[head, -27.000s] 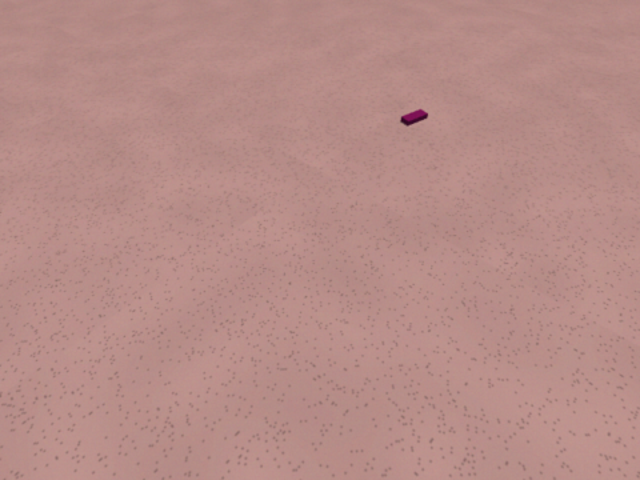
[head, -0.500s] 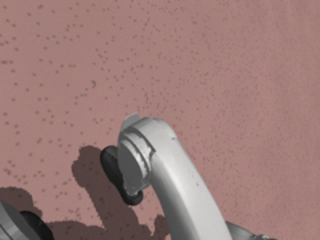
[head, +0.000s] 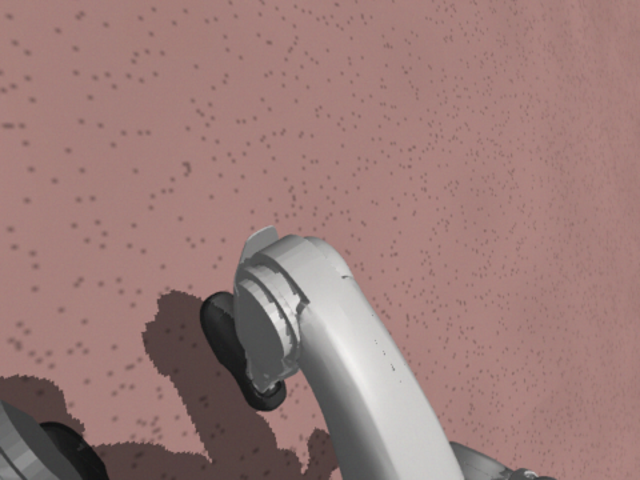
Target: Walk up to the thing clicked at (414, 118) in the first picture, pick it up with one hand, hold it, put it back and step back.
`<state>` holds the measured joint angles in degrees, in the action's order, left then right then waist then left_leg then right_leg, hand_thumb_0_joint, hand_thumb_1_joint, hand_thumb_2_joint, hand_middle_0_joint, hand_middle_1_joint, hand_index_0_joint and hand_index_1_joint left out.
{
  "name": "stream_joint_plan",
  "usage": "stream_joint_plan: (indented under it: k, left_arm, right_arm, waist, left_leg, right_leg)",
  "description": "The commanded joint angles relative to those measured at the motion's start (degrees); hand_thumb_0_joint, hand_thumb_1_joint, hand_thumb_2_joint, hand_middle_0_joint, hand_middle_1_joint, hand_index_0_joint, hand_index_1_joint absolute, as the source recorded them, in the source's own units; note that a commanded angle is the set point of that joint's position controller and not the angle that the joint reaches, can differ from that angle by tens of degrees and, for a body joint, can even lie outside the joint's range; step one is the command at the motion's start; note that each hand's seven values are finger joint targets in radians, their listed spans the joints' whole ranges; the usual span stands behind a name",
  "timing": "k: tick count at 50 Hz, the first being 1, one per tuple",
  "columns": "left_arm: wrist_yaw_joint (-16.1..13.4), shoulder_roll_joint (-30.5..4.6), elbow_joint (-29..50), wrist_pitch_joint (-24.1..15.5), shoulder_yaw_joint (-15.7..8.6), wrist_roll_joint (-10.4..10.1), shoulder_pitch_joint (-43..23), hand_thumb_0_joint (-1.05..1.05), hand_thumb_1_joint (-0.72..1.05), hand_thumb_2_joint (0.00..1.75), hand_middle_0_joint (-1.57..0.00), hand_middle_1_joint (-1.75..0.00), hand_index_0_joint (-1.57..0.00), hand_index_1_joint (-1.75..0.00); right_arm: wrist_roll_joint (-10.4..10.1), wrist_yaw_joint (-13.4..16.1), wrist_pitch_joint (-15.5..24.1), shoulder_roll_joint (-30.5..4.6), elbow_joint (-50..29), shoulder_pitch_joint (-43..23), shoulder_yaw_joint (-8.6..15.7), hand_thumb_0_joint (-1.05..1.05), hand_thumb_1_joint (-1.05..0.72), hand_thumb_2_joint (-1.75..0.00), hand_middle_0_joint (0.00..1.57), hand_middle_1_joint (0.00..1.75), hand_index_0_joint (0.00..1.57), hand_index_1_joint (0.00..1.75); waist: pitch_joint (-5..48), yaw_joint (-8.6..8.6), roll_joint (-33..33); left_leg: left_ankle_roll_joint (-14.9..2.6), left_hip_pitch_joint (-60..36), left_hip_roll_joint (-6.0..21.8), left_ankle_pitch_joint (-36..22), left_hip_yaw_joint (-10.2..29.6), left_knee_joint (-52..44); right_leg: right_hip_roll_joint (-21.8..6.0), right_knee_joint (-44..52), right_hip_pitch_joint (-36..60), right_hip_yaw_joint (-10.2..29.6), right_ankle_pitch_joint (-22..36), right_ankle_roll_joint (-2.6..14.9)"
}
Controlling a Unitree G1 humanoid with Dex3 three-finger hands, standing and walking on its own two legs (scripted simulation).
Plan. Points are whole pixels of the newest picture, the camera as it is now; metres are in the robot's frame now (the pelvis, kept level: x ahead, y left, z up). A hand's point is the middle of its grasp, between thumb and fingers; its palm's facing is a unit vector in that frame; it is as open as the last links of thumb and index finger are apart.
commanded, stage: settle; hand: left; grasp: from above
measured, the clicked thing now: out of the picture +0.47 +0.34 -0.31
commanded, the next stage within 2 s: lift in 1.00 s
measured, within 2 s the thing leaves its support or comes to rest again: leaves its support in 0.48 s
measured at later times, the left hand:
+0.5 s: hand out of the picture +0.46 +0.33 -0.27, palm faces -0.02 -0.45 -0.89, open 9.2 cm
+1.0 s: hand out of the picture +0.45 +0.35 -0.18, palm faces -0.06 -0.43 -0.90, open 9.0 cm
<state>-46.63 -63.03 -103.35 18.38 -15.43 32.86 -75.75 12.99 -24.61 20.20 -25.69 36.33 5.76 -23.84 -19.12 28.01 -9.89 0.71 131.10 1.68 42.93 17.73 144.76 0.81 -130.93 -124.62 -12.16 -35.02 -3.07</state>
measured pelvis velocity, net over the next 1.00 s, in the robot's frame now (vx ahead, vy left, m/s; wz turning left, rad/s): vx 0.00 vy -0.01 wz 0.06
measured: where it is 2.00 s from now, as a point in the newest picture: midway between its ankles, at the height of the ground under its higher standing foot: (183, 434)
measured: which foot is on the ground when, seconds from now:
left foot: down 0.00-1.00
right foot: down 0.00-1.00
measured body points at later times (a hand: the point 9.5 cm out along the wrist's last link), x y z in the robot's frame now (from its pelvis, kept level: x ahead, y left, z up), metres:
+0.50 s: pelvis +0.00 +0.00 +0.00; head +0.32 +0.11 +0.30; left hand +0.46 +0.35 -0.22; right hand +0.00 -0.24 -0.03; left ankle +0.06 +0.13 -0.29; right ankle +0.13 -0.12 -0.29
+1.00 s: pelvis +0.00 -0.01 +0.02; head +0.28 +0.10 +0.36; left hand +0.46 +0.37 -0.13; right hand +0.00 -0.25 -0.04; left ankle +0.06 +0.13 -0.29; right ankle +0.13 -0.12 -0.29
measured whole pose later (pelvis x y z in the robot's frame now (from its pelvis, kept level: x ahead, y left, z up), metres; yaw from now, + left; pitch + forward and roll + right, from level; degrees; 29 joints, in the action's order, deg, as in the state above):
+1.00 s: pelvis +0.00 -0.01 +0.02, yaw +3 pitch +32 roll -13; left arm -37.7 -51.0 -95.1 25.7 -17.1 38.9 -73.8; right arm 9.2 -23.5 19.0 -20.7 46.1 10.9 -12.9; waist -7.7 22.9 -2.5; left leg 0.5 131.2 2.1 40.9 12.5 138.8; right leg -0.2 -128.5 -126.7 -8.3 -34.6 -2.1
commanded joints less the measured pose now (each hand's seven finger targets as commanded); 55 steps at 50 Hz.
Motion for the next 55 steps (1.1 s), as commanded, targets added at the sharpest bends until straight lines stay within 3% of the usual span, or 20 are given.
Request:
stream_joint_plan:
  k: [1, 5, 15, 21, 25, 31, 35, 39, 42, 45, 48, 51, 54, 55]
  left_arm:
    - [-1.9, -8.0, 4.7, -0.3, 1.9, 0.8, -11.5, 0.00, 0.32, 0.79, -0.74, -0.69, -0.72, -0.71]
    - [-2.1, -7.4, 4.9, -0.3, 1.8, 0.1, -11.6, 0.00, 0.39, 0.72, -0.82, -0.67, -0.82, -0.68]
    - [-2.3, -7.6, 5.8, 0.4, 0.8, -1.6, -12.6, 0.00, 0.46, 0.74, -0.86, -0.69, -0.86, -0.69]
    - [-1.7, -10.0, 10.0, 1.3, -0.3, 0.8, -13.7, 0.00, 0.50, 0.72, -0.90, -0.65, -0.90, -0.66]
    - [-0.4, -11.2, 12.4, 2.7, -1.0, 4.2, -14.1, 0.00, 0.52, 0.67, -0.90, -0.63, -0.90, -0.63]
    - [1.3, -7.1, 14.3, 5.7, -2.4, 4.2, -13.5, 0.00, 0.55, 0.66, -0.92, -0.61, -0.92, -0.61]
    - [2.9, -2.7, 13.5, 6.8, -0.6, 4.2, -13.5, 0.00, 0.58, 0.67, -0.96, -0.58, -0.95, -0.58]
    - [4.3, -0.7, 13.4, 7.0, 0.6, 4.5, -14.0, 0.00, 0.57, 0.64, -0.96, -0.52, -0.95, -0.54]
    - [5.6, 1.3, 14.1, 7.0, 1.1, 5.7, -14.1, 0.00, 0.55, 0.66, -0.94, -0.56, -0.93, -0.57]
    - [6.6, 1.7, 15.0, 6.9, 1.4, 6.9, -14.9, 0.00, 0.54, 0.66, -0.94, -0.55, -0.93, -0.56]
    - [6.4, 0.3, 16.2, 7.2, 0.3, 8.3, -15.9, 0.00, 0.57, 0.68, -0.97, -0.54, -0.96, -0.56]
    - [5.8, 1.0, 16.7, 7.9, -1.1, 8.9, -16.5, 0.00, 0.59, 0.74, -0.99, -0.57, -0.97, -0.59]
    - [5.1, 2.2, 15.3, 8.3, -2.0, 8.8, -16.9, 0.00, 0.62, 0.75, -1.02, -0.57, -1.00, -0.60]
    - [4.9, 2.3, 14.1, 8.4, -2.2, 8.2, -17.3, 0.00, 0.70, 0.67, -1.10, -0.63, -1.08, -0.62]
  right_arm:
    - [0.1, -0.2, -0.1, -20.7, 3.3, 13.9, 4.8, 0.00, -0.88, -0.89, 0.20, 0.30, 0.20, 0.30]
    - [0.0, -0.3, -0.4, -20.5, 2.6, 13.9, 4.7, 0.00, -0.90, -0.90, 0.20, 0.30, 0.20, 0.30]
    - [-0.1, -0.7, -0.5, -21.0, 2.5, 14.1, 5.0, 0.00, -0.90, -0.90, 0.20, 0.30, 0.20, 0.30]
    - [-1.2, -1.1, -0.9, -19.9, 2.3, 15.1, 5.8, 0.00, -0.89, -0.90, 0.20, 0.30, 0.20, 0.30]
    - [-1.6, -0.6, -1.5, -18.9, 3.6, 16.5, 7.4, 0.00, -0.89, -0.90, 0.20, 0.30, 0.20, 0.30]
    - [-2.3, -0.9, -2.2, -17.0, 5.9, 18.6, 10.3, 0.00, -0.89, -0.89, 0.20, 0.30, 0.20, 0.30]
    - [-2.8, -0.8, -2.2, -16.0, 7.4, 19.5, 11.6, 0.00, -0.88, -0.89, 0.20, 0.30, 0.20, 0.30]
    - [-3.3, 0.1, -1.7, -14.6, 9.8, 19.0, 12.9, 0.00, -0.88, -0.89, 0.20, 0.30, 0.20, 0.30]
    - [-3.6, 0.6, -1.4, -14.1, 10.4, 19.3, 13.9, 0.00, -0.88, -0.89, 0.20, 0.30, 0.20, 0.30]
    - [-3.8, 1.0, -1.3, -13.5, 12.1, 19.1, 14.8, 0.00, -0.88, -0.89, 0.20, 0.30, 0.20, 0.30]
    - [-3.9, 1.5, -1.2, -13.3, 13.0, 19.8, 15.8, 0.00, -0.88, -0.89, 0.20, 0.30, 0.20, 0.30]
    - [-3.8, 1.5, -1.2, -13.5, 13.8, 20.4, 17.2, 0.00, -0.88, -0.89, 0.20, 0.30, 0.20, 0.30]
    - [-3.8, 1.5, -1.1, -13.5, 13.8, 20.9, 18.1, 0.00, -0.88, -0.89, 0.20, 0.30, 0.20, 0.30]
    - [-3.6, 1.7, -1.0, -13.2, 14.2, 21.2, 18.1, 0.00, -0.91, -0.91, 0.20, 0.30, 0.20, 0.30]
  waist:
    - [36.6, 6.77, 32.8]
    - [36.5, 6.63, 33.4]
    - [37.2, 6.27, 34.0]
    - [41.1, 4.34, 36.7]
    - [44.7, 2.98, 39.2]
    - [47.9, 1.31, 38.8]
    - [46.5, 1.81, 35.4]
    - [45.9, 0.47, 33.7]
    - [47.3, -0.55, 35.4]
    - [47.2, -0.94, 35.3]
    - [50.1, -2.35, 35.5]
    - [51.9, -2.89, 36.2]
    - [52.8, -3.02, 36.0]
    - [53.1, -3.10, 34.5]
  left_leg:
    - [-0.27, -25.9, 2.0, -13.6, -4.3, -15.6]
    - [-0.29, -26.8, 1.9, -14.6, -3.8, -15.6]
    - [-0.15, -28.1, 1.8, -15.3, -4.1, -15.4]
    - [-0.06, -28.7, 2.0, -17.3, -5.0, -15.9]
    - [0.12, -29.1, 2.4, -17.6, -6.2, -17.2]
    - [0.37, -29.4, 2.1, -18.1, -7.1, -18.3]
    - [-0.26, -25.8, 1.6, -15.9, -7.9, -18.7]
    - [-0.50, -24.7, 1.2, -12.3, -8.3, -19.5]
    - [0.07, -27.8, 1.1, -13.1, -8.1, -21.1]
    - [-0.19, -27.5, 0.8, -11.8, -8.4, -22.0]
    - [-0.22, -28.7, 0.9, -12.3, -9.2, -22.0]
    - [-0.26, -29.6, 0.7, -13.3, -9.8, -22.5]
    - [-0.15, -30.2, 0.8, -14.3, -10.3, -22.8]
    - [-0.31, -29.2, 0.7, -14.1, -10.9, -22.6]
  right_leg:
    - [2.7, 9.9, 24.5, -5.6, 15.4, 2.72]
    - [2.5, 9.4, 23.4, -5.8, 15.4, 2.92]
    - [2.3, 8.6, 24.0, -5.8, 16.1, 2.76]
    - [2.2, 9.5, 25.1, -4.8, 17.6, 2.91]
    - [2.7, 10.8, 25.9, -3.7, 18.4, 3.05]
    - [2.3, 11.2, 24.5, -3.5, 17.8, 3.36]
    - [2.6, 11.9, 23.8, -2.9, 16.1, 3.08]
    - [2.5, 13.0, 21.4, -2.1, 12.4, 3.14]
    - [2.3, 12.3, 19.1, -2.1, 12.1, 3.93]
    - [2.0, 12.6, 17.9, -1.7, 11.0, 3.85]
    - [1.9, 12.9, 18.4, -1.0, 11.4, 4.01]
    - [1.5, 12.7, 18.5, -0.7, 12.2, 4.08]
    - [1.3, 13.0, 18.3, -0.3, 12.7, 4.18]
    - [1.6, 13.4, 20.0, 0.1, 12.8, 3.98]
